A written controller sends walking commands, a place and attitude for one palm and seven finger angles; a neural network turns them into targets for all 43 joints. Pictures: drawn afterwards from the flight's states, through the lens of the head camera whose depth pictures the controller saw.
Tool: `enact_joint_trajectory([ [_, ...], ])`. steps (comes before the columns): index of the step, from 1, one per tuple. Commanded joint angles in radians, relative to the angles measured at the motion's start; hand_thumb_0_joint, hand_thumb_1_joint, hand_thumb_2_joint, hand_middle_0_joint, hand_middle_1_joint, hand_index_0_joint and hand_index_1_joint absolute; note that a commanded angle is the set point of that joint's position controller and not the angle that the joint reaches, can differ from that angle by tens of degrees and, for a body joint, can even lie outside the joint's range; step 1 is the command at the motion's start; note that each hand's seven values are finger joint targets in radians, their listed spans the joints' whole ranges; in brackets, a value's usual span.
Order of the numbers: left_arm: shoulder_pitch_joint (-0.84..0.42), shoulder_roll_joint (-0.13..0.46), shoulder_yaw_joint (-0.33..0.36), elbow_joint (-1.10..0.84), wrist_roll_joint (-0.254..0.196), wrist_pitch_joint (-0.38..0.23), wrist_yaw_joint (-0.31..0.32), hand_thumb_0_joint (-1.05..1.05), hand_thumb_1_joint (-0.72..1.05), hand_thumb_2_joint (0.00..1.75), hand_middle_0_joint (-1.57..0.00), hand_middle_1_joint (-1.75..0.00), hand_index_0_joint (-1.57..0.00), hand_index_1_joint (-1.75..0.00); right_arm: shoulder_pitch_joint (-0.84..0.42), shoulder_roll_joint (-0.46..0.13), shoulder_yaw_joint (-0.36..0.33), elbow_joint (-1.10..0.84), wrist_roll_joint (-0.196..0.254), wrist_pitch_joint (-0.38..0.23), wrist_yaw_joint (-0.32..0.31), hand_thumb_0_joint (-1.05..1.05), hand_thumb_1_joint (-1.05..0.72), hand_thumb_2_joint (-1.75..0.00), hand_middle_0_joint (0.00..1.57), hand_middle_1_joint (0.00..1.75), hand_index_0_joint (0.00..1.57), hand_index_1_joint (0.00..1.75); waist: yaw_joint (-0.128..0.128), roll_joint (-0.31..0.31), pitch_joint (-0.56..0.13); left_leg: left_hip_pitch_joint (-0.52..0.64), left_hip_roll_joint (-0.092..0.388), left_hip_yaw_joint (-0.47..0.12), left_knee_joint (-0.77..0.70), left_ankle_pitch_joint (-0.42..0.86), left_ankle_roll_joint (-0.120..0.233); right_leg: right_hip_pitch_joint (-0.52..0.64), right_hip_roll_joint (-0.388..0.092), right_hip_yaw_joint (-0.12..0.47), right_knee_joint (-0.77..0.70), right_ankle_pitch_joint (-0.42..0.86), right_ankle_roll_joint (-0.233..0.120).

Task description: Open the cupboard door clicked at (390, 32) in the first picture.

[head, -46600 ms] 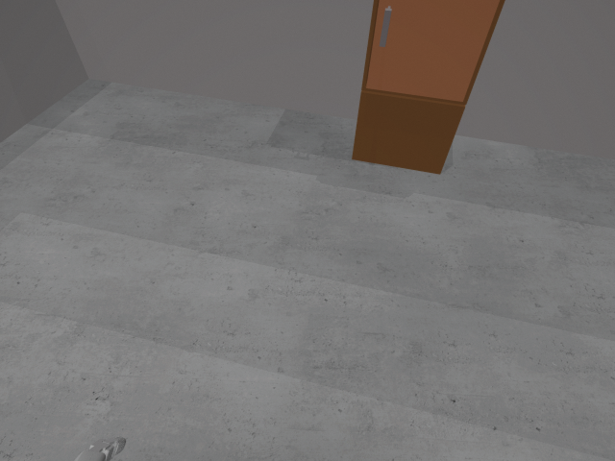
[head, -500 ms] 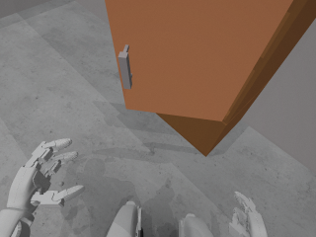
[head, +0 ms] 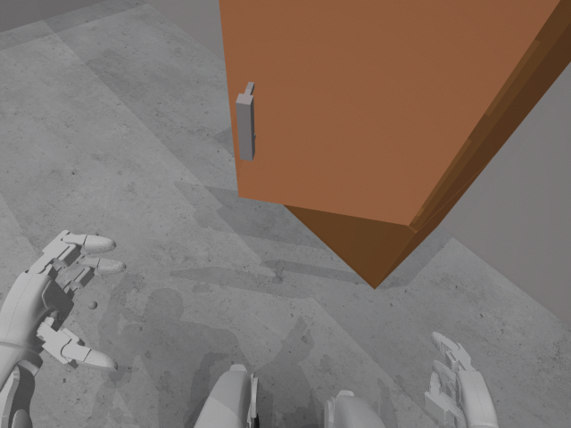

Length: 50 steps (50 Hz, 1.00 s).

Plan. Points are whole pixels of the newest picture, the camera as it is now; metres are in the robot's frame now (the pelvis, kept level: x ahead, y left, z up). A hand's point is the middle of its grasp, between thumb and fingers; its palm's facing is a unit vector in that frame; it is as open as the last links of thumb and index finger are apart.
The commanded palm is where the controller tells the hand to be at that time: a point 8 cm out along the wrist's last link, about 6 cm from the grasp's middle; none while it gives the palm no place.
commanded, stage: raise the hand with hooked fingers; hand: left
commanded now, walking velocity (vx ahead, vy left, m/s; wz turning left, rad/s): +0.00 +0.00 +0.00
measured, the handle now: (248, 122) +0.60 +0.11 +0.03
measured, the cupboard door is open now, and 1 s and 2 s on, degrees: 38 38 38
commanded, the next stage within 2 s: move the hooked fingers beside the handle in 0.74 s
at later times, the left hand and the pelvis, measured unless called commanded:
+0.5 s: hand (92, 282) +0.28 +0.27 +0.04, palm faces -0.10 -0.99 -0.07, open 14.0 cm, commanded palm +0.27 +0.32 +0.05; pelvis +0.00 +0.00 +0.00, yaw -1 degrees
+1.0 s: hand (109, 269) +0.30 +0.26 +0.03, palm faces -0.11 -0.99 -0.04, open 14.0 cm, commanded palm +0.30 +0.30 +0.04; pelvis +0.00 +0.00 -0.01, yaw -1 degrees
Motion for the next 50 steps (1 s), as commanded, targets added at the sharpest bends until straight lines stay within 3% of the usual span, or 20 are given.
enact_joint_trajectory([
  [1, -0.206, 0.232, 0.084, -0.187, -0.025, -0.059, -0.06, 0.0, -0.5, 0.3, -0.3, -1.2, -0.3, -1.2, 0.025, -0.188, -0.075, -0.128, 0.003, -0.06, -0.03, 0.0, -0.9, -0.9, 0.2, 0.3, 0.2, 0.3, -0.024, 0.076, -0.245, 0.359, -0.005, -0.082, -0.209, 0.066, -0.016, -0.027, 0.037, 0.045, -0.181, 0.08, -0.033],
  [5, -0.231, 0.317, 0.185, -0.218, -0.05, -0.132, -0.041, 0.0, -0.5, 0.3, -0.3, -1.2, -0.3, -1.2, 0.022, -0.18, -0.07, -0.117, -0.009, -0.078, -0.028, 0.0, -0.9, -0.9, 0.2, 0.3, 0.2, 0.3, 0.01, 0.121, -0.294, 0.391, 0.0, -0.093, -0.204, 0.104, -0.025, -0.031, 0.042, 0.045, -0.155, 0.088, -0.042],
  [8, -0.211, 0.293, 0.182, -0.13, -0.052, -0.123, -0.045, 0.0, -0.5, 0.3, -0.3, -1.2, -0.3, -1.2, 0.021, -0.182, -0.068, -0.11, -0.004, -0.07, -0.026, 0.0, -0.9, -0.9, 0.2, 0.3, 0.2, 0.3, 0.008, 0.116, -0.27, 0.372, 0.001, -0.092, -0.216, 0.07, -0.027, -0.038, 0.037, 0.039, -0.154, 0.075, -0.036],
  [12, -0.226, 0.293, 0.154, -0.032, -0.045, -0.041, -0.09, 0.0, -0.5, 0.3, -0.3, -1.2, -0.3, -1.2, 0.038, -0.199, -0.07, -0.114, 0.007, -0.056, -0.026, 0.0, -0.9, -0.9, 0.2, 0.3, 0.2, 0.3, -0.004, 0.109, -0.257, 0.354, 0.001, -0.087, -0.228, 0.05, -0.023, -0.042, 0.033, 0.042, -0.173, 0.078, -0.03],
  [15, -0.2, 0.267, 0.128, -0.042, -0.057, -0.008, -0.12, 0.0, -0.5, 0.3, -0.3, -1.2, -0.3, -1.2, 0.048, -0.199, -0.076, -0.134, 0.01, -0.062, -0.022, 0.0, -0.9, -0.9, 0.2, 0.3, 0.2, 0.3, 0.001, 0.079, -0.28, 0.364, -0.003, -0.083, -0.219, 0.114, -0.016, -0.018, 0.036, 0.042, -0.179, 0.114, -0.033],
  [18, -0.215, 0.286, 0.152, -0.087, -0.071, -0.035, -0.114, 0.0, -0.5, 0.3, -0.3, -1.2, -0.3, -1.2, 0.049, -0.198, -0.081, -0.128, 0.008, -0.069, -0.018, 0.0, -0.9, -0.9, 0.2, 0.3, 0.2, 0.3, -0.001, 0.048, -0.29, 0.351, -0.002, -0.077, -0.199, 0.125, -0.012, -0.016, 0.037, 0.05, -0.18, 0.112, -0.029],
  [20, -0.24, 0.317, 0.185, -0.11, -0.072, -0.074, -0.091, 0.0, -0.5, 0.3, -0.3, -1.2, -0.3, -1.2, 0.054, -0.198, -0.08, -0.123, 0.0, -0.076, -0.016, 0.0, -0.9, -0.9, 0.2, 0.3, 0.2, 0.3, 0.003, 0.067, -0.283, 0.346, -0.002, -0.079, -0.184, 0.15, -0.017, -0.031, 0.044, 0.043, -0.154, 0.12, -0.037],
  [23, -0.24, 0.299, 0.187, -0.096, -0.065, -0.108, -0.067, 0.0, -0.5, 0.3, -0.3, -1.2, -0.3, -1.2, 0.054, -0.196, -0.08, -0.116, -0.002, -0.07, -0.013, 0.0, -0.9, -0.9, 0.2, 0.3, 0.2, 0.3, -0.001, 0.078, -0.278, 0.364, 0.003, -0.088, -0.197, 0.11, -0.024, -0.063, 0.04, 0.039, -0.143, 0.097, -0.031],
  [27, -0.237, 0.287, 0.161, -0.077, -0.057, -0.087, -0.081, 0.0, -0.5, 0.3, -0.3, -1.2, -0.3, -1.2, 0.054, -0.201, -0.079, -0.12, 0.003, -0.062, -0.013, 0.0, -0.9, -0.9, 0.2, 0.3, 0.2, 0.3, -0.004, 0.106, -0.281, 0.373, 0.002, -0.089, -0.212, 0.082, -0.025, -0.064, 0.037, 0.042, -0.151, 0.092, -0.03],
  [31, -0.221, 0.307, 0.157, -0.119, -0.043, -0.055, -0.097, 0.0, -0.5, 0.3, -0.3, -1.2, -0.3, -1.2, 0.055, -0.202, -0.078, -0.133, 0.005, -0.058, -0.013, 0.0, -0.9, -0.9, 0.2, 0.3, 0.2, 0.3, 0.002, 0.135, -0.321, 0.425, 0.005, -0.092, -0.212, 0.164, -0.025, -0.048, 0.037, 0.038, -0.153, 0.137, -0.033],
  [35, -0.23, 0.313, 0.183, -0.139, -0.063, -0.065, -0.083, 0.0, -0.5, 0.3, -0.3, -1.2, -0.3, -1.2, 0.054, -0.194, -0.077, -0.131, 0.001, -0.059, -0.016, 0.0, -0.9, -0.9, 0.2, 0.3, 0.2, 0.3, -0.002, 0.097, -0.301, 0.399, 0.003, -0.091, -0.194, 0.171, -0.023, -0.045, 0.045, 0.036, -0.151, 0.142, -0.033],
  [42, -0.245, 0.263, 0.14, -0.058, -0.059, -0.058, -0.097, 0.0, -0.5, 0.3, -0.3, -1.2, -0.3, -1.2, 0.051, -0.197, -0.075, -0.123, 0.003, -0.05, -0.018, 0.0, -0.9, -0.9, 0.2, 0.3, 0.2, 0.3, -0.017, 0.077, -0.28, 0.357, -0.001, -0.074, -0.176, 0.133, -0.02, -0.053, 0.041, 0.044, -0.155, 0.127, -0.027],
  [44, -0.352, 0.24, 0.088, -0.057, -0.047, -0.05, -0.104, 0.0, -0.5, 0.3, -0.3, -1.2, -0.3, -1.2, 0.049, -0.2, -0.072, -0.114, 0.005, -0.048, -0.023, 0.0, -0.9, -0.9, 0.2, 0.3, 0.2, 0.3, -0.041, 0.078, -0.266, 0.343, -0.002, -0.075, -0.165, 0.105, -0.014, -0.074, 0.038, 0.049, -0.153, 0.115, -0.025],
  [45, -0.4, 0.252, 0.094, -0.058, -0.047, -0.051, -0.105, 0.0, -0.5, 0.3, -0.3, -1.2, -0.3, -1.2, 0.057, -0.199, -0.071, -0.108, 0.003, -0.052, -0.028, 0.0, -0.9, -0.9, 0.2, 0.3, 0.2, 0.3, -0.046, 0.075, -0.271, 0.337, -0.001, -0.074, -0.148, 0.119, -0.012, -0.077, 0.041, 0.051, -0.147, 0.123, -0.029],
  [50, -0.505, 0.294, 0.101, -0.068, -0.021, -0.063, -0.082, 0.0, -0.5, 0.3, -0.3, -1.2, -0.3, -1.2, 0.065, -0.205, -0.071, -0.09, -0.004, -0.05, -0.033, 0.0, -0.9, -0.9, 0.2, 0.3, 0.2, 0.3, -0.033, 0.116, -0.337, 0.401, 0.004, -0.088, -0.147, 0.161, -0.019, -0.096, 0.038, 0.047, -0.13, 0.135, -0.036],
])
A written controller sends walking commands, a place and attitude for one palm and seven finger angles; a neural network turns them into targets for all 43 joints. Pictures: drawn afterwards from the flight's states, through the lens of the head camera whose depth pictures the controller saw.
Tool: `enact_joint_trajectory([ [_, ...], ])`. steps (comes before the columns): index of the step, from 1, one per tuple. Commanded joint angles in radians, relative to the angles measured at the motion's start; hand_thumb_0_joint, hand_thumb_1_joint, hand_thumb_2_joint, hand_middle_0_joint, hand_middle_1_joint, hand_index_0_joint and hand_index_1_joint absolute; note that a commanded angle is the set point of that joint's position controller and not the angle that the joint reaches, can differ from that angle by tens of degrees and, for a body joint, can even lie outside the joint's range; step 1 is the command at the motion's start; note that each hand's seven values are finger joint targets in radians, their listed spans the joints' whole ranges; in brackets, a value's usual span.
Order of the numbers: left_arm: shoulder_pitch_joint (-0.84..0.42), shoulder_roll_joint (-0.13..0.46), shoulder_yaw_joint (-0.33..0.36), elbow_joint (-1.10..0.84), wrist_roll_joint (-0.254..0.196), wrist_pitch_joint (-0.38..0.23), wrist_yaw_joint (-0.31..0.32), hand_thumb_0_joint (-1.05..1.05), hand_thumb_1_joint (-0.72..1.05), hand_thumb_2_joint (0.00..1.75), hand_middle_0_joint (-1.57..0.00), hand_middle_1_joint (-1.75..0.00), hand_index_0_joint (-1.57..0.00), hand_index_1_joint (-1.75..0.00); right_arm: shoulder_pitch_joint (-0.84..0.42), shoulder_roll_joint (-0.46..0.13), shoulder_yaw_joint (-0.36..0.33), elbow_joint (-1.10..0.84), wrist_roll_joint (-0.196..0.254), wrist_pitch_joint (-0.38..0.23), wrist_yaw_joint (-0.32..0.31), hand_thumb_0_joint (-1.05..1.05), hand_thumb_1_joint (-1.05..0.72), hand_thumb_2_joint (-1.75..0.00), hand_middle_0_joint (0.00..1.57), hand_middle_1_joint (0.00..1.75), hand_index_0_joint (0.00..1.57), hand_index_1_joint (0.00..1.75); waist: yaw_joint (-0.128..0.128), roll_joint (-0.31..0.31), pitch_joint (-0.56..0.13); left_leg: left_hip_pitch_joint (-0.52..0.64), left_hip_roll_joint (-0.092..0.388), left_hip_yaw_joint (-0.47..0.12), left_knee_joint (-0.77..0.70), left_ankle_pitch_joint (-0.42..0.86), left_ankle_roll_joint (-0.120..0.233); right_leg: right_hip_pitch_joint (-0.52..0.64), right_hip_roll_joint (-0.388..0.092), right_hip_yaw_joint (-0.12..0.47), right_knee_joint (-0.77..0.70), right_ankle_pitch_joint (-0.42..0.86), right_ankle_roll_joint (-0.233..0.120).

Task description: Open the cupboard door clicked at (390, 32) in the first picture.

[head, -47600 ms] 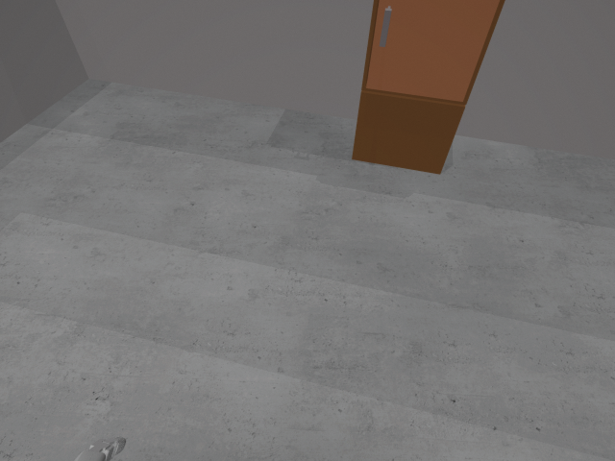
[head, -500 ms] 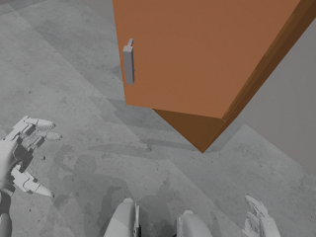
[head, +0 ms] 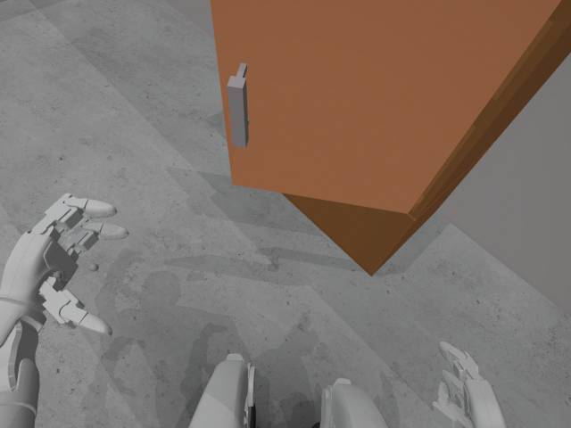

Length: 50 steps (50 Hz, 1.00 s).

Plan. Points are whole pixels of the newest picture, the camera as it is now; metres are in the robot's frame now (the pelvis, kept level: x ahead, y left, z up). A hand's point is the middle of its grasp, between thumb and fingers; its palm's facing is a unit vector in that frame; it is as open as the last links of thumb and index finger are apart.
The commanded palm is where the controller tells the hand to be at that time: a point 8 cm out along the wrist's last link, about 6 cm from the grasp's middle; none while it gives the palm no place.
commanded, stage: move the hooked fingers beside the handle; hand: left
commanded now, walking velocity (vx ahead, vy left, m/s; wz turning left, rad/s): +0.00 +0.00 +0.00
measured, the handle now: (241, 106) +0.60 +0.12 +0.04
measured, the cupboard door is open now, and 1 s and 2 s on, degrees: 38 38 38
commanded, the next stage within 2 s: none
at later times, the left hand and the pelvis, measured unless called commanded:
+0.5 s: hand (140, 205) +0.39 +0.23 +0.04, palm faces -0.11 -0.99 -0.03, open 14.0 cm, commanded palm +0.38 +0.28 +0.05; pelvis +0.00 +0.00 +0.00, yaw -1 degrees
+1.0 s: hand (174, 157) +0.48 +0.21 +0.04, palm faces -0.09 -1.00 -0.03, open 14.0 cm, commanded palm +0.48 +0.25 +0.04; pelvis +0.00 +0.00 -0.01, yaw -2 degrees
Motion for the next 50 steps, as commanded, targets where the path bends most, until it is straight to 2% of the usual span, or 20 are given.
enact_joint_trajectory([
  [1, -0.284, 0.27, 0.084, -0.23, -0.012, -0.071, 0.019, 0.0, -0.5, 0.3, -0.3, -1.2, -0.3, -1.2, 0.044, -0.171, -0.076, -0.105, -0.001, -0.045, -0.021, 0.0, -0.9, -0.9, 0.2, 0.3, 0.2, 0.3, -0.018, 0.124, -0.379, 0.476, -0.002, -0.082, -0.193, 0.204, -0.017, -0.022, 0.027, 0.049, -0.173, 0.166, -0.03],
  [3, -0.248, 0.298, 0.119, -0.223, -0.01, -0.071, 0.039, 0.0, -0.5, 0.3, -0.3, -1.2, -0.3, -1.2, 0.039, -0.167, -0.077, -0.11, 0.0, -0.032, -0.017, 0.0, -0.9, -0.9, 0.2, 0.3, 0.2, 0.3, 0.004, 0.125, -0.402, 0.481, -0.003, -0.074, -0.197, 0.239, -0.019, 0.014, 0.025, 0.052, -0.175, 0.188, -0.03],
  [5, -0.245, 0.288, 0.115, -0.215, -0.004, -0.06, 0.056, 0.0, -0.5, 0.3, -0.3, -1.2, -0.3, -1.2, 0.042, -0.162, -0.075, -0.114, -0.002, -0.022, -0.011, 0.0, -0.9, -0.9, 0.2, 0.3, 0.2, 0.3, 0.009, 0.13, -0.42, 0.488, -0.002, -0.075, -0.198, 0.272, -0.019, 0.023, 0.027, 0.048, -0.17, 0.211, -0.031],
  [8, -0.264, 0.288, 0.118, -0.129, 0.01, -0.029, 0.08, 0.0, -0.5, 0.3, -0.3, -1.2, -0.3, -1.2, 0.047, -0.161, -0.072, -0.108, 0.001, 0.008, -0.008, 0.0, -0.9, -0.9, 0.2, 0.3, 0.2, 0.3, -0.005, 0.085, -0.364, 0.429, -0.001, -0.06, -0.201, 0.239, -0.016, 0.039, 0.027, 0.053, -0.184, 0.212, -0.022],
  [9, -0.284, 0.266, 0.094, -0.117, 0.017, -0.023, 0.083, 0.0, -0.5, 0.3, -0.3, -1.2, -0.3, -1.2, 0.047, -0.159, -0.072, -0.108, 0.002, 0.013, -0.006, 0.0, -0.9, -0.9, 0.2, 0.3, 0.2, 0.3, -0.01, 0.102, -0.357, 0.423, -0.002, -0.056, -0.201, 0.23, -0.016, 0.031, 0.025, 0.052, -0.183, 0.208, -0.021],
  [11, -0.336, 0.237, 0.056, -0.07, 0.029, -0.015, 0.083, 0.0, -0.5, 0.3, -0.3, -1.2, -0.3, -1.2, 0.062, -0.163, -0.07, -0.1, 0.003, 0.02, -0.006, 0.0, -0.9, -0.9, 0.2, 0.3, 0.2, 0.3, -0.032, 0.085, -0.335, 0.411, -0.001, -0.055, -0.199, 0.218, -0.013, 0.013, 0.029, 0.051, -0.188, 0.204, -0.02],
  [15, -0.449, 0.234, 0.036, 0.0, 0.04, -0.039, 0.083, 0.0, -0.5, 0.3, -0.3, -1.2, -0.3, -1.2, 0.081, -0.169, -0.073, -0.082, 0.003, 0.031, -0.011, 0.0, -0.9, -0.9, 0.2, 0.3, 0.2, 0.3, -0.058, 0.026, -0.315, 0.362, -0.003, -0.049, -0.178, 0.174, -0.002, 0.007, 0.03, 0.062, -0.194, 0.175, -0.02],
  [17, -0.526, 0.266, 0.052, 0.008, 0.05, -0.065, 0.083, 0.0, -0.5, 0.3, -0.3, -1.2, -0.3, -1.2, 0.088, -0.17, -0.074, -0.063, -0.001, 0.035, -0.01, 0.0, -0.9, -0.9, 0.2, 0.3, 0.2, 0.3, -0.057, 0.06, -0.351, 0.388, -0.001, -0.051, -0.168, 0.199, -0.004, 0.004, 0.028, 0.068, -0.187, 0.191, -0.022],
  [20, -0.569, 0.27, 0.047, -0.013, 0.055, -0.102, 0.085, 0.0, -0.5, 0.3, -0.3, -1.2, -0.3, -1.2, 0.096, -0.167, -0.077, -0.058, -0.004, 0.038, -0.009, 0.0, -0.9, -0.9, 0.2, 0.3, 0.2, 0.3, -0.044, 0.117, -0.414, 0.458, -0.001, -0.061, -0.169, 0.255, -0.01, -0.006, 0.03, 0.064, -0.171, 0.216, -0.03],
  [21, -0.576, 0.295, 0.069, 0.006, 0.064, -0.104, 0.09, 0.0, -0.5, 0.3, -0.3, -1.2, -0.3, -1.2, 0.104, -0.169, -0.077, -0.049, -0.006, 0.046, -0.008, 0.0, -0.9, -0.9, 0.2, 0.3, 0.2, 0.3, -0.042, 0.11, -0.437, 0.473, 0.003, -0.062, -0.17, 0.268, -0.012, -0.004, 0.03, 0.065, -0.172, 0.225, -0.027],
  [24, -0.647, 0.318, 0.077, 0.09, 0.086, -0.101, 0.106, 0.0, -0.5, 0.3, -0.3, -1.2, -0.3, -1.2, 0.111, -0.169, -0.075, -0.029, -0.006, 0.064, -0.008, 0.0, -0.9, -0.9, 0.2, 0.3, 0.2, 0.3, -0.057, 0.096, -0.393, 0.429, 0.003, -0.06, -0.167, 0.226, -0.01, -0.02, 0.029, 0.066, -0.174, 0.2, -0.023],
  [28, -0.72, 0.32, 0.065, 0.173, 0.114, -0.087, 0.124, 0.0, -0.5, 0.3, -0.3, -1.2, -0.3, -1.2, 0.131, -0.172, -0.073, -0.017, -0.01, 0.082, -0.005, 0.0, -0.9, -0.9, 0.2, 0.3, 0.2, 0.3, -0.061, 0.11, -0.403, 0.432, 0.005, -0.065, -0.163, 0.229, -0.012, -0.042, 0.029, 0.061, -0.164, 0.202, -0.024],
  [30, -0.751, 0.294, 0.044, 0.171, 0.111, -0.09, 0.124, 0.0, -0.5, 0.3, -0.3, -1.2, -0.3, -1.2, 0.14, -0.168, -0.073, -0.021, -0.011, 0.086, -0.001, 0.0, -0.9, -0.9, 0.2, 0.3, 0.2, 0.3, -0.065, 0.121, -0.435, 0.454, 0.003, -0.065, -0.153, 0.275, -0.009, -0.036, 0.031, 0.06, -0.157, 0.236, -0.028],
  [31, -0.746, 0.324, 0.067, 0.19, 0.12, -0.092, 0.126, 0.0, -0.5, 0.3, -0.3, -1.2, -0.3, -1.2, 0.147, -0.174, -0.075, -0.014, -0.012, 0.093, 0.0, 0.0, -0.9, -0.9, 0.2, 0.3, 0.2, 0.3, -0.058, 0.116, -0.453, 0.465, 0.007, -0.064, -0.151, 0.293, -0.012, -0.032, 0.03, 0.063, -0.159, 0.251, -0.026],
  [35, -0.836, 0.287, 0.028, 0.229, 0.127, -0.103, 0.134, 0.0, -0.5, 0.3, -0.3, -1.2, -0.3, -1.2, 0.164, -0.168, -0.076, -0.002, -0.013, 0.107, 0.006, 0.0, -0.9, -0.9, 0.2, 0.3, 0.2, 0.3, -0.083, 0.099, -0.452, 0.456, 0.007, -0.07, -0.136, 0.306, -0.007, -0.052, 0.033, 0.057, -0.148, 0.263, -0.025],
  [39, -0.895, 0.324, 0.051, 0.34, 0.151, -0.105, 0.151, 0.0, -0.5, 0.3, -0.3, -1.2, -0.3, -1.2, 0.18, -0.171, -0.075, 0.018, -0.015, 0.13, 0.007, 0.0, -0.9, -0.9, 0.2, 0.3, 0.2, 0.3, -0.099, 0.051, -0.42, 0.379, 0.006, -0.056, -0.119, 0.266, 0.0, -0.043, 0.033, 0.069, -0.154, 0.253, -0.017],
  [41, -0.961, 0.366, 0.072, 0.366, 0.165, -0.119, 0.158, 0.0, -0.5, 0.3, -0.3, -1.2, -0.3, -1.2, 0.192, -0.176, -0.07, 0.025, -0.018, 0.138, 0.007, 0.0, -0.9, -0.9, 0.2, 0.3, 0.2, 0.3, -0.098, 0.083, -0.43, 0.392, 0.008, -0.061, -0.111, 0.275, -0.003, -0.068, 0.036, 0.067, -0.141, 0.248, -0.021],
  [45, -1.067, 0.338, 0.028, 0.36, 0.186, -0.143, 0.172, 0.0, -0.5, 0.3, -0.3, -1.2, -0.3, -1.2, 0.205, -0.171, -0.069, 0.03, -0.025, 0.152, 0.013, 0.0, -0.9, -0.9, 0.2, 0.3, 0.2, 0.3, -0.116, 0.15, -0.469, 0.458, 0.011, -0.083, -0.106, 0.31, -0.008, -0.128, 0.038, 0.057, -0.121, 0.248, -0.028],
  [46, -1.083, 0.353, 0.035, 0.373, 0.193, -0.145, 0.177, 0.0, -0.5, 0.3, -0.3, -1.2, -0.3, -1.2, 0.207, -0.176, -0.07, 0.037, -0.026, 0.157, 0.014, 0.0, -0.9, -0.9, 0.2, 0.3, 0.2, 0.3, -0.119, 0.158, -0.48, 0.469, 0.016, -0.084, -0.105, 0.298, -0.009, -0.144, 0.038, 0.06, -0.127, 0.236, -0.025],
  [50, -1.135, 0.381, 0.052, 0.422, 0.201, -0.137, 0.191, 0.0, -0.5, 0.3, -0.3, -1.2, -0.3, -1.2, 0.227, -0.179, -0.065, 0.045, -0.031, 0.171, 0.013, 0.0, -0.9, -0.9, 0.2, 0.3, 0.2, 0.3, -0.137, 0.132, -0.515, 0.436, 0.012, -0.085, -0.083, 0.313, 0.0, -0.124, 0.042, 0.06, -0.116, 0.254, -0.023],
])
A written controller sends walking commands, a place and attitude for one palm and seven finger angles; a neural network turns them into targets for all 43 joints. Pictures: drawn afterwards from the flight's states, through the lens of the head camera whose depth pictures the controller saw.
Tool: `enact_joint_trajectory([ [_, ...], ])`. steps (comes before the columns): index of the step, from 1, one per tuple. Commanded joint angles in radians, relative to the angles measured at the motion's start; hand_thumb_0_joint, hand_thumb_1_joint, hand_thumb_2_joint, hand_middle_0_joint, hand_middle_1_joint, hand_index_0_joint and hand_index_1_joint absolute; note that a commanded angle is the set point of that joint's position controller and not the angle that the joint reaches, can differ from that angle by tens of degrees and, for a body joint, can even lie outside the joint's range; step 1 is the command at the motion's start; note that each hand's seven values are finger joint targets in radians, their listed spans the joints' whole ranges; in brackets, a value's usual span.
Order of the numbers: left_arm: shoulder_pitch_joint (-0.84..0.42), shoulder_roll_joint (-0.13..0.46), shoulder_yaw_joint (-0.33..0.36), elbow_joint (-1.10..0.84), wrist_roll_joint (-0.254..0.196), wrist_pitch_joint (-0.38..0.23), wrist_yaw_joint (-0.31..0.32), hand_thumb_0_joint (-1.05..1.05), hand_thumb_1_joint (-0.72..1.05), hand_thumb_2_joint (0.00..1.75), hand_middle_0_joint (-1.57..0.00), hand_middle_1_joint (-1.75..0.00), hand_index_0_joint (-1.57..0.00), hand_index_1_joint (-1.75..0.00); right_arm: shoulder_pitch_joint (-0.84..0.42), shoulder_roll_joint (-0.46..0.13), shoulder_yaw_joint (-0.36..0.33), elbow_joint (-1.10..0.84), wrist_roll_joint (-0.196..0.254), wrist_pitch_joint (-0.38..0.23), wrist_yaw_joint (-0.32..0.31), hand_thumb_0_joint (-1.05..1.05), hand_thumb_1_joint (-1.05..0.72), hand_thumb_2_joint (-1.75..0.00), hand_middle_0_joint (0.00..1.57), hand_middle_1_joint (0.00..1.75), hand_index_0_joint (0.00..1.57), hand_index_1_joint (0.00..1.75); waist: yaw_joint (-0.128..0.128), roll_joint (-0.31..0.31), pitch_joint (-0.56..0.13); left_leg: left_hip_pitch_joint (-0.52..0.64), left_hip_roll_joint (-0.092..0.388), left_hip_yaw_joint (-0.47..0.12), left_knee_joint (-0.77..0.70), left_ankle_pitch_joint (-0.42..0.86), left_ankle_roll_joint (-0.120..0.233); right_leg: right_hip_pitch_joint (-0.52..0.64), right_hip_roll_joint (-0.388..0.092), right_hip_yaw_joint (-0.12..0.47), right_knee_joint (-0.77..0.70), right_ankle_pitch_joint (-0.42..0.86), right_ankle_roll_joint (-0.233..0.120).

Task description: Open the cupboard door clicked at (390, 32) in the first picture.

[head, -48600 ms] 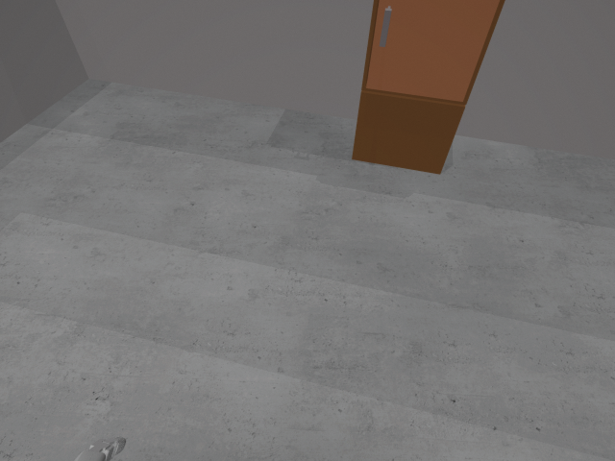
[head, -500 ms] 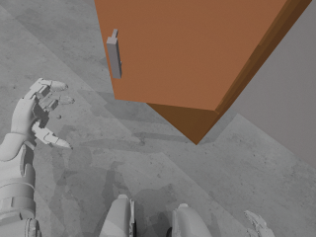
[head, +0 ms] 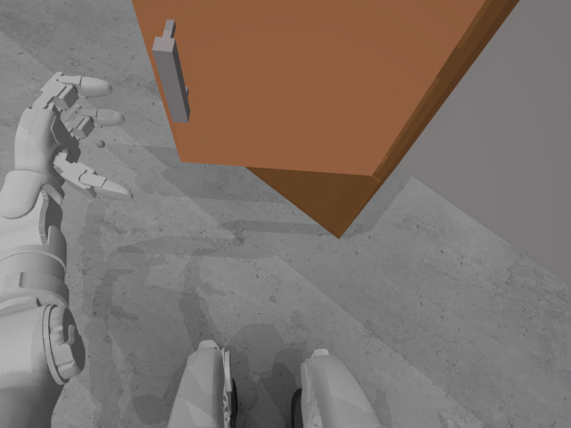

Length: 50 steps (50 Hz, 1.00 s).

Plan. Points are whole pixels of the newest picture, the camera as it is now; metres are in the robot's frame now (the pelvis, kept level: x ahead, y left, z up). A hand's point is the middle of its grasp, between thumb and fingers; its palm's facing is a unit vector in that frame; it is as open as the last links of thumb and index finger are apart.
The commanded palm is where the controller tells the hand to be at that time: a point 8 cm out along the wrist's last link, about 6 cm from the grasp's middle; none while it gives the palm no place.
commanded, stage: move the hooked fingers beside the handle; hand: left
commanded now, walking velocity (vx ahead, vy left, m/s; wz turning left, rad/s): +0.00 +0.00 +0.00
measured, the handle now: (175, 74) +0.59 +0.15 +0.06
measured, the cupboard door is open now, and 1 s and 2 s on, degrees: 38 38 38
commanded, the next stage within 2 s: slide the fingers in behind the handle in 1.36 s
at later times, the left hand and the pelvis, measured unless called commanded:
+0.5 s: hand (128, 94) +0.56 +0.21 +0.05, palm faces -0.04 -1.00 -0.01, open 14.0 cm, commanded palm +0.54 +0.24 +0.05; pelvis +0.00 +0.00 -0.02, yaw -2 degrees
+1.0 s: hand (122, 103) +0.54 +0.21 +0.05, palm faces -0.06 -1.00 +0.00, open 14.0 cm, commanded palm +0.53 +0.24 +0.05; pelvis +0.00 +0.01 +0.00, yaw -1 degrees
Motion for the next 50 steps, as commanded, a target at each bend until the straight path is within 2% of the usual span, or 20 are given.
enact_joint_trajectory([
  [1, -0.446, 0.308, 0.061, -0.142, -0.007, -0.054, 0.015, 0.0, -0.5, 0.3, -0.3, -1.2, -0.3, -1.2, 0.159, -0.198, -0.066, -0.047, -0.002, -0.008, -0.019, 0.0, -0.9, -0.9, 0.2, 0.3, 0.2, 0.3, -0.021, 0.131, -0.524, 0.553, -0.009, -0.097, -0.125, 0.326, 0.003, 0.028, 0.02, 0.042, -0.17, 0.265, -0.015],
  [4, -0.498, 0.295, 0.028, -0.099, 0.011, -0.031, 0.022, 0.0, -0.5, 0.3, -0.3, -1.2, -0.3, -1.2, 0.166, -0.195, -0.059, -0.047, -0.004, 0.005, -0.015, 0.0, -0.9, -0.9, 0.2, 0.3, 0.2, 0.3, -0.042, 0.145, -0.493, 0.506, -0.011, -0.092, -0.118, 0.293, 0.007, 0.018, 0.02, 0.045, -0.174, 0.248, -0.013],
  [6, -0.539, 0.341, 0.053, -0.092, 0.026, -0.033, 0.032, 0.0, -0.5, 0.3, -0.3, -1.2, -0.3, -1.2, 0.18, -0.202, -0.055, -0.046, -0.009, 0.01, -0.015, 0.0, -0.9, -0.9, 0.2, 0.3, 0.2, 0.3, -0.045, 0.161, -0.514, 0.523, -0.007, -0.103, -0.111, 0.314, 0.005, -0.003, 0.024, 0.039, -0.16, 0.251, -0.016],
  [8, -0.558, 0.349, 0.057, -0.102, 0.03, -0.038, 0.038, 0.0, -0.5, 0.3, -0.3, -1.2, -0.3, -1.2, 0.185, -0.203, -0.057, -0.044, -0.014, 0.016, -0.013, 0.0, -0.9, -0.9, 0.2, 0.3, 0.2, 0.3, -0.05, 0.175, -0.542, 0.532, -0.005, -0.102, -0.101, 0.33, 0.006, -0.006, 0.024, 0.042, -0.158, 0.26, -0.016],
  [13, -0.644, 0.36, 0.048, -0.046, 0.046, -0.026, 0.052, 0.0, -0.5, 0.3, -0.3, -1.2, -0.3, -1.2, 0.21, -0.208, -0.05, -0.034, -0.02, 0.028, -0.008, 0.0, -0.9, -0.9, 0.2, 0.3, 0.2, 0.3, -0.086, 0.173, -0.53, 0.503, 0.0, -0.111, -0.085, 0.323, 0.009, -0.032, 0.03, 0.036, -0.152, 0.255, -0.013],
  [15, -0.679, 0.373, 0.049, -0.051, 0.057, -0.022, 0.056, 0.0, -0.5, 0.3, -0.3, -1.2, -0.3, -1.2, 0.226, -0.209, -0.047, -0.032, -0.025, 0.033, -0.008, 0.0, -0.9, -0.9, 0.2, 0.3, 0.2, 0.3, -0.091, 0.204, -0.55, 0.528, 0.002, -0.12, -0.082, 0.346, 0.007, -0.054, 0.031, 0.03, -0.14, 0.262, -0.017],
  [16, -0.688, 0.392, 0.062, -0.06, 0.065, -0.022, 0.061, 0.0, -0.5, 0.3, -0.3, -1.2, -0.3, -1.2, 0.232, -0.213, -0.049, -0.029, -0.027, 0.037, -0.006, 0.0, -0.9, -0.9, 0.2, 0.3, 0.2, 0.3, -0.081, 0.228, -0.579, 0.562, 0.005, -0.127, -0.086, 0.372, 0.001, -0.061, 0.03, 0.026, -0.138, 0.269, -0.019],
  [17, -0.675, 0.359, 0.041, -0.052, 0.068, -0.015, 0.062, 0.0, -0.5, 0.3, -0.3, -1.2, -0.3, -1.2, 0.236, -0.208, -0.05, -0.032, -0.028, 0.04, -0.001, 0.0, -0.9, -0.9, 0.2, 0.3, 0.2, 0.3, -0.08, 0.244, -0.592, 0.579, 0.003, -0.128, -0.085, 0.387, 0.0, -0.068, 0.031, 0.025, -0.138, 0.275, -0.02],
  [21, -0.752, 0.406, 0.062, -0.027, 0.084, 0.0, 0.08, 0.0, -0.5, 0.3, -0.3, -1.2, -0.3, -1.2, 0.257, -0.213, -0.042, -0.023, -0.034, 0.05, 0.0, 0.0, -0.9, -0.9, 0.2, 0.3, 0.2, 0.3, -0.108, 0.221, -0.567, 0.54, 0.01, -0.13, -0.068, 0.385, 0.005, -0.078, 0.035, 0.02, -0.133, 0.279, -0.016],
  [24, -0.701, 0.406, 0.066, -0.018, 0.096, 0.011, 0.088, 0.0, -0.5, 0.3, -0.3, -1.2, -0.3, -1.2, 0.265, -0.209, -0.041, -0.033, -0.038, 0.06, 0.007, 0.0, -0.9, -0.9, 0.2, 0.3, 0.2, 0.3, -0.091, 0.239, -0.59, 0.539, 0.007, -0.124, -0.067, 0.403, 0.005, -0.06, 0.036, 0.022, -0.133, 0.293, -0.019],
  [26, -0.672, 0.447, 0.103, -0.034, 0.096, 0.006, 0.088, 0.0, -0.5, 0.3, -0.3, -1.2, -0.3, -1.2, 0.271, -0.213, -0.04, -0.039, -0.041, 0.067, 0.009, 0.0, -0.9, -0.9, 0.2, 0.3, 0.2, 0.3, -0.077, 0.242, -0.612, 0.559, 0.01, -0.125, -0.069, 0.445, 0.002, -0.042, 0.036, 0.02, -0.128, 0.321, -0.02],
  [28, -0.632, 0.444, 0.108, -0.071, 0.093, 0.004, 0.085, 0.0, -0.5, 0.3, -0.3, -1.2, -0.3, -1.2, 0.268, -0.211, -0.044, -0.05, -0.04, 0.076, 0.014, 0.0, -0.9, -0.9, 0.2, 0.3, 0.2, 0.3, -0.061, 0.246, -0.633, 0.578, 0.01, -0.123, -0.08, 0.46, 0.0, -0.016, 0.036, 0.021, -0.132, 0.338, -0.02],
  [29, -0.611, 0.406, 0.082, -0.064, 0.09, 0.009, 0.079, 0.0, -0.5, 0.3, -0.3, -1.2, -0.3, -1.2, 0.263, -0.205, -0.044, -0.053, -0.038, 0.077, 0.018, 0.0, -0.9, -0.9, 0.2, 0.3, 0.2, 0.3, -0.064, 0.245, -0.623, 0.569, 0.006, -0.118, -0.083, 0.456, 0.001, -0.007, 0.037, 0.023, -0.139, 0.345, -0.018],
  [32, -0.596, 0.42, 0.103, -0.064, 0.075, 0.012, 0.071, 0.0, -0.5, 0.3, -0.3, -1.2, -0.3, -1.2, 0.263, -0.207, -0.045, -0.054, -0.032, 0.083, 0.017, 0.0, -0.9, -0.9, 0.2, 0.3, 0.2, 0.3, -0.072, 0.188, -0.594, 0.533, 0.008, -0.113, -0.087, 0.415, 0.006, 0.014, 0.042, 0.026, -0.149, 0.336, -0.013],
  [34, -0.633, 0.427, 0.099, -0.089, 0.071, 0.008, 0.069, 0.0, -0.5, 0.3, -0.3, -1.2, -0.3, -1.2, 0.26, -0.206, -0.045, -0.05, -0.029, 0.081, 0.014, 0.0, -0.9, -0.9, 0.2, 0.3, 0.2, 0.3, -0.078, 0.185, -0.577, 0.507, 0.006, -0.106, -0.09, 0.385, 0.009, 0.03, 0.041, 0.032, -0.158, 0.324, -0.011],
  [36, -0.691, 0.408, 0.087, -0.16, 0.062, -0.02, 0.071, 0.0, -0.5, 0.3, -0.3, -1.2, -0.3, -1.2, 0.26, -0.204, -0.051, -0.037, -0.029, 0.074, 0.014, 0.0, -0.9, -0.9, 0.2, 0.3, 0.2, 0.3, -0.081, 0.247, -0.618, 0.594, 0.011, -0.119, -0.095, 0.42, 0.003, -0.006, 0.041, 0.03, -0.159, 0.327, -0.016],
  [38, -0.663, 0.382, 0.081, -0.176, 0.055, -0.035, 0.07, 0.0, -0.5, 0.3, -0.3, -1.2, -0.3, -1.2, 0.257, -0.201, -0.057, -0.028, -0.031, 0.07, 0.016, 0.0, -0.9, -0.9, 0.2, 0.3, 0.2, 0.3, -0.072, 0.264, -0.64, 0.644, 0.01, -0.129, -0.1, 0.453, -0.004, -0.013, 0.04, 0.026, -0.162, 0.336, -0.02],
  [45, -0.618, 0.247, -0.024, 0.006, 0.062, 0.01, 0.07, 0.0, -0.5, 0.3, -0.3, -1.2, -0.3, -1.2, 0.254, -0.201, -0.051, -0.02, -0.028, 0.076, 0.017, 0.0, -0.9, -0.9, 0.2, 0.3, 0.2, 0.3, -0.111, 0.204, -0.46, 0.585, 0.005, -0.136, -0.12, 0.349, 0.0, -0.099, 0.038, 0.01, -0.18, 0.26, -0.021],
  [47, -0.628, 0.262, -0.024, 0.024, 0.069, 0.015, 0.078, 0.0, -0.5, 0.3, -0.3, -1.2, -0.3, -1.2, 0.247, -0.205, -0.049, -0.029, -0.03, 0.079, 0.014, 0.0, -0.9, -0.9, 0.2, 0.3, 0.2, 0.3, -0.113, 0.185, -0.445, 0.548, 0.003, -0.129, -0.114, 0.328, 0.002, -0.097, 0.036, 0.011, -0.176, 0.251, -0.019],
  [50, -0.663, 0.312, 0.019, -0.009, 0.064, -0.017, 0.094, 0.0, -0.5, 0.3, -0.3, -1.2, -0.3, -1.2, 0.239, -0.206, -0.045, -0.041, -0.036, 0.073, 0.013, 0.0, -0.9, -0.9, 0.2, 0.3, 0.2, 0.3, -0.108, 0.191, -0.474, 0.531, 0.0, -0.124, -0.095, 0.339, 0.005, -0.087, 0.038, 0.017, -0.159, 0.258, -0.023],
])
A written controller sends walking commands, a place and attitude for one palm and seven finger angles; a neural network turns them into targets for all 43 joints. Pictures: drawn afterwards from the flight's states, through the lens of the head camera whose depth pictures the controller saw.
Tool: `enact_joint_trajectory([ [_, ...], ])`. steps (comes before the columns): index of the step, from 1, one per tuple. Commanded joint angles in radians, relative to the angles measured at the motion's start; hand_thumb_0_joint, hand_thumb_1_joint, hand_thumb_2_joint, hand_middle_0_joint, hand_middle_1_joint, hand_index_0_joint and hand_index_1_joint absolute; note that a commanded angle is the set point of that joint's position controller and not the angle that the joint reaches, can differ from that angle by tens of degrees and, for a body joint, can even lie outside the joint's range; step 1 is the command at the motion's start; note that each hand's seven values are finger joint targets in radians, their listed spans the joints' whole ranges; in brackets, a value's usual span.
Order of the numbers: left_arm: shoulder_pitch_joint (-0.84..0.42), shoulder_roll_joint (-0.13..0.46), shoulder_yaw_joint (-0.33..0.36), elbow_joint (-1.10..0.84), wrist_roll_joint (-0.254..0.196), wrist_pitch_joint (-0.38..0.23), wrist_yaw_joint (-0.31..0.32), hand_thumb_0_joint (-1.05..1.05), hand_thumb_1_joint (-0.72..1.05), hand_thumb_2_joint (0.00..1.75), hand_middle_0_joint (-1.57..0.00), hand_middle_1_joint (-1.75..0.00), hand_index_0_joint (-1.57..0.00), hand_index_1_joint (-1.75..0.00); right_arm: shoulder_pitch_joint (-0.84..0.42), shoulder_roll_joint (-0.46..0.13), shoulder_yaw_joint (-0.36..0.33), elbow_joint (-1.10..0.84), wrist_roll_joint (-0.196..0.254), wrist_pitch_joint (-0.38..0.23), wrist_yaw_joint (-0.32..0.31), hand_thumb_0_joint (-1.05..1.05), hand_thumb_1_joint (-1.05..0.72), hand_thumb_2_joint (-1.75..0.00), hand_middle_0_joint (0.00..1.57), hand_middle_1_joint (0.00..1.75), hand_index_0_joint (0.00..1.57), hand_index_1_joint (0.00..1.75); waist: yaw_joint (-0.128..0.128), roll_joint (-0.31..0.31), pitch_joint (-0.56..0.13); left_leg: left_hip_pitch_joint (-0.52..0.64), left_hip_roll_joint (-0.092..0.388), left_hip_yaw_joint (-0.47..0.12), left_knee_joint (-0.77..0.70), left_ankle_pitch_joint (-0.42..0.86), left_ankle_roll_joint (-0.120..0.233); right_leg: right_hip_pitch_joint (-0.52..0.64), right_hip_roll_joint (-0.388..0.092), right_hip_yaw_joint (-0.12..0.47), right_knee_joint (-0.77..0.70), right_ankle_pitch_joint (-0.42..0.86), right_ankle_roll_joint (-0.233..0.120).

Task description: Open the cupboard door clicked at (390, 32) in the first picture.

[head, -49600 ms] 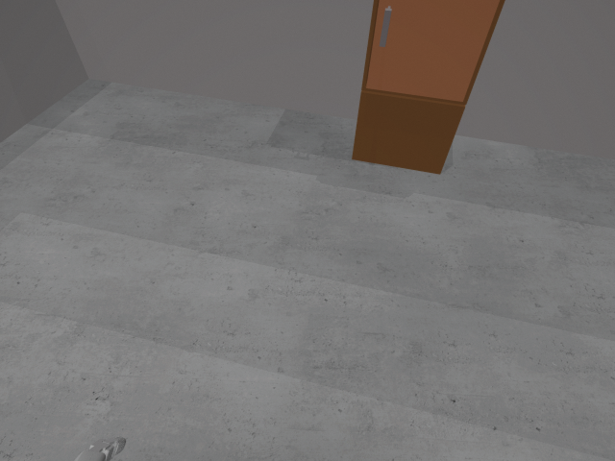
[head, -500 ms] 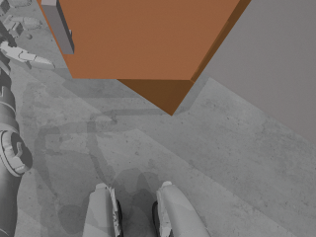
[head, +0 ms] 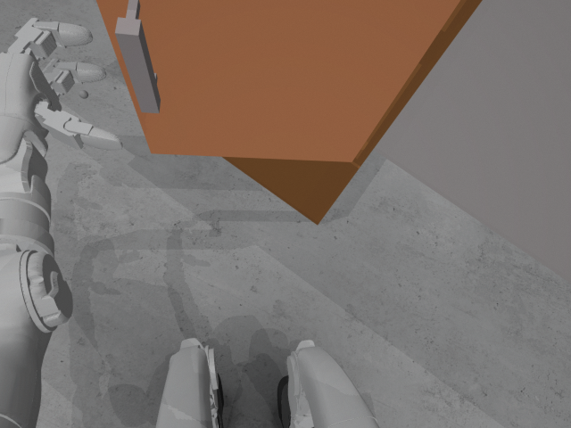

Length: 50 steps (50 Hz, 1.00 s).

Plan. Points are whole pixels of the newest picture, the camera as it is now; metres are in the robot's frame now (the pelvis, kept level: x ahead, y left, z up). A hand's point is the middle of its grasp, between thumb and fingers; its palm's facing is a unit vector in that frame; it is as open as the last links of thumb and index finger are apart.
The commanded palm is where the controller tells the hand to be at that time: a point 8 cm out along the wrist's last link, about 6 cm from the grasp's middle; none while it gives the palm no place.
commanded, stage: move the hooked fingers beside the handle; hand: left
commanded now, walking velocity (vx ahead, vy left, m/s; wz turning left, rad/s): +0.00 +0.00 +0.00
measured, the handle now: (142, 59) +0.58 +0.15 +0.06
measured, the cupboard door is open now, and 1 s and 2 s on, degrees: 38 38 38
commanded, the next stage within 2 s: slide the fingers in behind the handle in 0.36 s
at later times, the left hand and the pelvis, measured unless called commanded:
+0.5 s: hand (83, 89) +0.54 +0.22 +0.05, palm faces -0.03 -1.00 +0.00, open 14.0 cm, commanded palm +0.53 +0.24 +0.05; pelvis -0.01 +0.00 -0.01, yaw -1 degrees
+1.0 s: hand (122, 93) +0.54 +0.18 +0.05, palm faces -0.02 -1.00 -0.02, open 14.0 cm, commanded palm +0.52 +0.20 +0.05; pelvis +0.00 +0.00 +0.00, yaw +0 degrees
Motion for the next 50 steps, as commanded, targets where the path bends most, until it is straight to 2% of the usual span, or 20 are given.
enact_joint_trajectory([
  [1, -0.422, 0.286, 0.082, -0.226, -0.015, -0.098, 0.019, 0.0, -0.5, 0.3, -0.3, -1.2, -0.3, -1.2, 0.205, -0.21, -0.068, -0.027, -0.009, -0.01, -0.021, 0.0, -0.9, -0.9, 0.2, 0.3, 0.2, 0.3, -0.008, 0.202, -0.515, 0.613, -0.007, -0.098, -0.107, 0.366, -0.005, -0.002, 0.023, 0.039, -0.135, 0.259, -0.03],
  [3, -0.434, 0.281, 0.077, -0.259, -0.013, -0.125, 0.023, 0.0, -0.5, 0.3, -0.3, -1.2, -0.3, -1.2, 0.191, -0.205, -0.07, -0.032, -0.01, -0.012, -0.018, 0.0, -0.9, -0.9, 0.2, 0.3, 0.2, 0.3, -0.009, 0.224, -0.558, 0.634, -0.008, -0.096, -0.099, 0.38, -0.007, 0.005, 0.024, 0.044, -0.132, 0.267, -0.03],
  [6, -0.441, 0.344, 0.116, -0.291, -0.003, -0.146, 0.024, 0.0, -0.5, 0.3, -0.3, -1.2, -0.3, -1.2, 0.187, -0.207, -0.068, -0.033, -0.008, -0.011, -0.015, 0.0, -0.9, -0.9, 0.2, 0.3, 0.2, 0.3, 0.01, 0.258, -0.612, 0.648, -0.007, -0.095, -0.091, 0.4, -0.01, 0.036, 0.026, 0.05, -0.121, 0.281, -0.03],
  [10, -0.437, 0.298, 0.067, -0.218, -0.001, -0.1, 0.006, 0.0, -0.5, 0.3, -0.3, -1.2, -0.3, -1.2, 0.191, -0.208, -0.062, -0.026, -0.001, -0.004, -0.019, 0.0, -0.9, -0.9, 0.2, 0.3, 0.2, 0.3, -0.022, 0.22, -0.549, 0.6, -0.006, -0.099, -0.093, 0.344, -0.002, 0.017, 0.027, 0.046, -0.129, 0.256, -0.026],
  [15, -0.478, 0.263, 0.037, -0.217, -0.019, -0.073, -0.02, 0.0, -0.5, 0.3, -0.3, -1.2, -0.3, -1.2, 0.206, -0.214, -0.064, -0.012, -0.002, -0.011, -0.028, 0.0, -0.9, -0.9, 0.2, 0.3, 0.2, 0.3, -0.042, 0.218, -0.548, 0.622, -0.001, -0.119, -0.099, 0.322, -0.002, -0.032, 0.027, 0.036, -0.131, 0.233, -0.028],
  [17, -0.482, 0.267, 0.043, -0.251, -0.023, -0.077, -0.021, 0.0, -0.5, 0.3, -0.3, -1.2, -0.3, -1.2, 0.207, -0.214, -0.068, -0.007, -0.003, -0.012, -0.029, 0.0, -0.9, -0.9, 0.2, 0.3, 0.2, 0.3, -0.028, 0.25, -0.589, 0.662, 0.0, -0.122, -0.099, 0.361, -0.008, -0.032, 0.026, 0.035, -0.127, 0.251, -0.03],
  [18, -0.484, 0.235, 0.023, -0.241, -0.027, -0.076, -0.023, 0.0, -0.5, 0.3, -0.3, -1.2, -0.3, -1.2, 0.207, -0.212, -0.07, -0.003, -0.004, -0.014, -0.028, 0.0, -0.9, -0.9, 0.2, 0.3, 0.2, 0.3, -0.041, 0.237, -0.579, 0.668, 0.001, -0.126, -0.099, 0.361, -0.007, -0.048, 0.026, 0.032, -0.131, 0.252, -0.029],
  [22, -0.44, 0.266, 0.052, -0.225, -0.017, -0.069, -0.01, 0.0, -0.5, 0.3, -0.3, -1.2, -0.3, -1.2, 0.219, -0.211, -0.067, -0.001, -0.007, -0.011, -0.025, 0.0, -0.9, -0.9, 0.2, 0.3, 0.2, 0.3, -0.017, 0.246, -0.575, 0.667, 0.002, -0.126, -0.104, 0.382, -0.011, -0.042, 0.025, 0.027, -0.124, 0.255, -0.032],
  [25, -0.427, 0.249, 0.048, -0.208, -0.012, -0.059, 0.006, 0.0, -0.5, 0.3, -0.3, -1.2, -0.3, -1.2, 0.222, -0.206, -0.064, -0.008, -0.01, -0.012, -0.02, 0.0, -0.9, -0.9, 0.2, 0.3, 0.2, 0.3, -0.024, 0.225, -0.536, 0.641, 0.001, -0.121, -0.108, 0.365, -0.006, -0.037, 0.026, 0.027, -0.13, 0.25, -0.03],
  [26, -0.412, 0.268, 0.063, -0.221, -0.007, -0.059, 0.013, 0.0, -0.5, 0.3, -0.3, -1.2, -0.3, -1.2, 0.222, -0.21, -0.066, -0.014, -0.01, -0.009, -0.02, 0.0, -0.9, -0.9, 0.2, 0.3, 0.2, 0.3, -0.011, 0.228, -0.551, 0.647, 0.002, -0.121, -0.113, 0.371, -0.01, -0.03, 0.025, 0.025, -0.128, 0.251, -0.029],
  [28, -0.407, 0.227, 0.041, -0.254, -0.01, -0.067, 0.024, 0.0, -0.5, 0.3, -0.3, -1.2, -0.3, -1.2, 0.214, -0.203, -0.07, -0.02, -0.009, -0.008, -0.015, 0.0, -0.9, -0.9, 0.2, 0.3, 0.2, 0.3, -0.01, 0.235, -0.565, 0.663, 0.001, -0.119, -0.117, 0.376, -0.012, -0.024, 0.026, 0.028, -0.133, 0.256, -0.03],
  [31, -0.423, 0.243, 0.063, -0.307, -0.013, -0.094, 0.042, 0.0, -0.5, 0.3, -0.3, -1.2, -0.3, -1.2, 0.217, -0.204, -0.074, -0.018, -0.011, -0.01, -0.01, 0.0, -0.9, -0.9, 0.2, 0.3, 0.2, 0.3, -0.006, 0.233, -0.59, 0.695, 0.004, -0.127, -0.124, 0.404, -0.016, -0.014, 0.026, 0.026, -0.128, 0.269, -0.03],
  [35, -0.441, 0.136, -0.004, -0.323, -0.011, -0.115, 0.063, 0.0, -0.5, 0.3, -0.3, -1.2, -0.3, -1.2, 0.215, -0.194, -0.085, -0.007, -0.014, -0.013, 0.0, 0.0, -0.9, -0.9, 0.2, 0.3, 0.2, 0.3, -0.022, 0.255, -0.575, 0.748, 0.004, -0.145, -0.136, 0.396, -0.023, -0.058, 0.024, 0.021, -0.133, 0.257, -0.032],
  [36, -0.428, 0.159, 0.018, -0.3, -0.008, -0.112, 0.07, 0.0, -0.5, 0.3, -0.3, -1.2, -0.3, -1.2, 0.215, -0.198, -0.085, -0.003, -0.014, -0.01, -0.001, 0.0, -0.9, -0.9, 0.2, 0.3, 0.2, 0.3, -0.015, 0.238, -0.566, 0.734, 0.004, -0.139, -0.138, 0.381, -0.024, -0.048, 0.023, 0.021, -0.138, 0.251, -0.03],
  [39, -0.42, 0.125, -0.009, -0.244, 0.001, -0.095, 0.085, 0.0, -0.5, 0.3, -0.3, -1.2, -0.3, -1.2, 0.22, -0.197, -0.083, -0.002, -0.015, -0.005, -0.001, 0.0, -0.9, -0.9, 0.2, 0.3, 0.2, 0.3, -0.031, 0.192, -0.519, 0.682, -0.002, -0.132, -0.142, 0.345, -0.017, -0.039, 0.022, 0.021, -0.145, 0.239, -0.028],
  [41, -0.428, 0.134, 0.005, -0.243, 0.004, -0.101, 0.098, 0.0, -0.5, 0.3, -0.3, -1.2, -0.3, -1.2, 0.22, -0.195, -0.082, -0.004, -0.017, -0.007, -0.001, 0.0, -0.9, -0.9, 0.2, 0.3, 0.2, 0.3, -0.024, 0.194, -0.527, 0.675, -0.006, -0.127, -0.138, 0.35, -0.016, -0.029, 0.02, 0.025, -0.145, 0.244, -0.028],
  [44, -0.428, 0.101, -0.023, -0.233, 0.008, -0.108, 0.112, 0.0, -0.5, 0.3, -0.3, -1.2, -0.3, -1.2, 0.209, -0.188, -0.08, -0.01, -0.019, -0.006, 0.002, 0.0, -0.9, -0.9, 0.2, 0.3, 0.2, 0.3, -0.03, 0.19, -0.512, 0.642, -0.011, -0.111, -0.13, 0.332, -0.012, -0.018, 0.021, 0.032, -0.149, 0.242, -0.027],
  [45, -0.439, 0.111, -0.011, -0.235, 0.008, -0.12, 0.118, 0.0, -0.5, 0.3, -0.3, -1.2, -0.3, -1.2, 0.216, -0.188, -0.08, -0.008, -0.021, -0.008, 0.003, 0.0, -0.9, -0.9, 0.2, 0.3, 0.2, 0.3, -0.03, 0.191, -0.507, 0.65, -0.01, -0.116, -0.129, 0.34, -0.013, -0.026, 0.021, 0.03, -0.142, 0.243, -0.03],
  [49, -0.435, 0.109, -0.013, -0.243, 0.014, -0.136, 0.131, 0.0, -0.5, 0.3, -0.3, -1.2, -0.3, -1.2, 0.206, -0.187, -0.082, -0.015, -0.022, -0.006, 0.006, 0.0, -0.9, -0.9, 0.2, 0.3, 0.2, 0.3, -0.024, 0.186, -0.543, 0.633, -0.015, -0.104, -0.118, 0.345, -0.01, 0.005, 0.021, 0.039, -0.141, 0.256, -0.028],
  [50, -0.458, 0.085, -0.031, -0.25, 0.014, -0.143, 0.132, 0.0, -0.5, 0.3, -0.3, -1.2, -0.3, -1.2, 0.212, -0.184, -0.082, -0.011, -0.025, -0.008, 0.007, 0.0, -0.9, -0.9, 0.2, 0.3, 0.2, 0.3, -0.037, 0.185, -0.552, 0.644, -0.014, -0.109, -0.115, 0.355, -0.009, -0.005, 0.022, 0.038, -0.136, 0.262, -0.027],
])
